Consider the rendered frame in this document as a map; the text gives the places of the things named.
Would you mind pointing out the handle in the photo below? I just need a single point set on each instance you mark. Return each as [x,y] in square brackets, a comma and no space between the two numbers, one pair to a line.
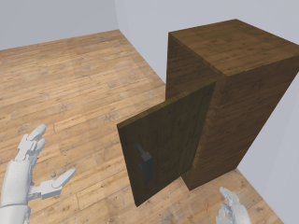
[146,164]

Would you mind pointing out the cupboard door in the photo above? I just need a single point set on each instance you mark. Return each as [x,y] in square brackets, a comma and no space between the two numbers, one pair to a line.
[170,131]

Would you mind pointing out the left robot forearm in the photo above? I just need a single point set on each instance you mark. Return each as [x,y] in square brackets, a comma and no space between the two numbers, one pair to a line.
[17,213]

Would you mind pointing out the robot right hand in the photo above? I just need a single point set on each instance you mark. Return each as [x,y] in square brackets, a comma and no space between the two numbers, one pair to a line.
[237,213]

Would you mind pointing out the robot left hand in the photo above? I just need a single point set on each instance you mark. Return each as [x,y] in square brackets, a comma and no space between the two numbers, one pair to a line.
[16,187]

